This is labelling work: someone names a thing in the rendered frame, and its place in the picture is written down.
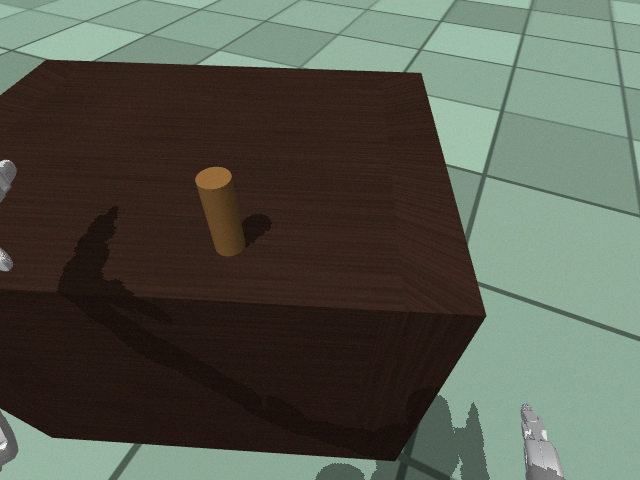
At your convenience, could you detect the left robot hand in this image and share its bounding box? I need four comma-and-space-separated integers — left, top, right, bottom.
0, 160, 17, 271

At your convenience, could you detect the can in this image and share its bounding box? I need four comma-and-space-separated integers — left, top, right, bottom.
195, 167, 245, 256

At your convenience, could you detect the left robot arm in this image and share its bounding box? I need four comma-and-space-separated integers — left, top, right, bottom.
0, 411, 18, 472

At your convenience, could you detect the right robot hand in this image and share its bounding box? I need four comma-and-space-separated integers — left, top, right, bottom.
521, 403, 565, 480

